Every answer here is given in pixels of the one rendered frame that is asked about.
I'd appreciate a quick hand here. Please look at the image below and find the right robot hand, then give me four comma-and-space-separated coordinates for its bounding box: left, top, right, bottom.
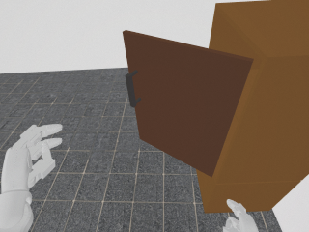
222, 199, 259, 232

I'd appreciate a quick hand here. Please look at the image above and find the handle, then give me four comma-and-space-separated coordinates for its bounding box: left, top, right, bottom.
125, 70, 141, 108

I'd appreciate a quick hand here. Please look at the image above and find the left robot hand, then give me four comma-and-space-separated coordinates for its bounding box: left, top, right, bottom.
1, 124, 63, 193

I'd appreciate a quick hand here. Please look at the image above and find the cupboard door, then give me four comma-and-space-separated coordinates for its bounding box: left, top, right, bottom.
123, 30, 254, 177

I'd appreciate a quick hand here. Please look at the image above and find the robot left forearm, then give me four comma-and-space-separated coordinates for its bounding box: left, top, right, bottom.
0, 189, 34, 232

